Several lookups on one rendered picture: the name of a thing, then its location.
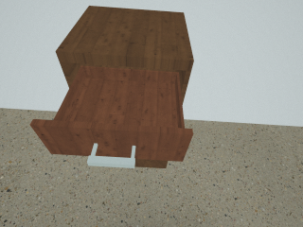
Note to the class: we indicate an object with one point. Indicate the cabinet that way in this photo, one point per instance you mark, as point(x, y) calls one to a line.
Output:
point(139, 39)

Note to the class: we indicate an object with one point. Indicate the handle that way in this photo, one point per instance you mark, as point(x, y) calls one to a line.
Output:
point(109, 161)

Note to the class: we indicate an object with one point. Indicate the drawer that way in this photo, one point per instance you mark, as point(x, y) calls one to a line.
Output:
point(118, 108)

